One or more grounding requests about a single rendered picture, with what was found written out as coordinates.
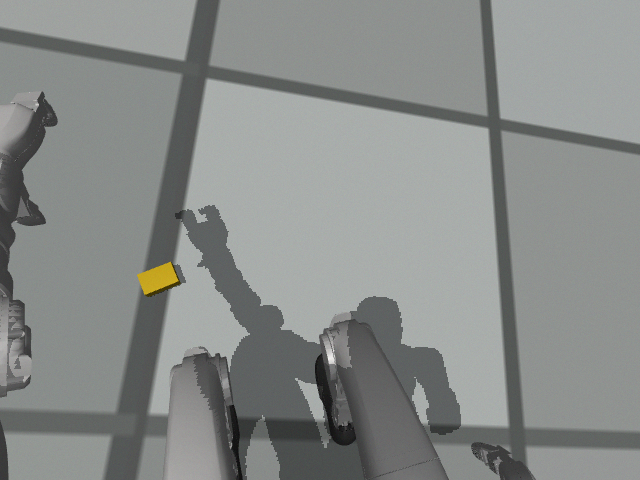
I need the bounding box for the left robot hand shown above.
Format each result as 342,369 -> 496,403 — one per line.
0,91 -> 58,226

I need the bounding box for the right robot hand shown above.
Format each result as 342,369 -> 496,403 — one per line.
471,442 -> 536,480

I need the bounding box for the right robot foot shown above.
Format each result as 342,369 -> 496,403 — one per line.
315,354 -> 356,446

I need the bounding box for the small box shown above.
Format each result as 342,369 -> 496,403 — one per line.
137,262 -> 181,297

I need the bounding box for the left robot arm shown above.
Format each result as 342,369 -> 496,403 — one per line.
0,153 -> 32,480

